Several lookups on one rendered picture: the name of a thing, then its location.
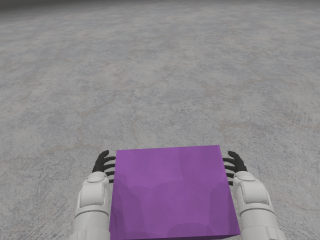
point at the robot right forearm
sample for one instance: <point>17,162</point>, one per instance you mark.
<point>258,218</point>

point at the robot right hand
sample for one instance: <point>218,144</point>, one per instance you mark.
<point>238,165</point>

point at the robot left hand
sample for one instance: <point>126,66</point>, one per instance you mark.
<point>100,167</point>

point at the robot left forearm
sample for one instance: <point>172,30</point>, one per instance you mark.
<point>92,209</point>

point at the carton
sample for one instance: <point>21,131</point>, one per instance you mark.
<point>172,193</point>

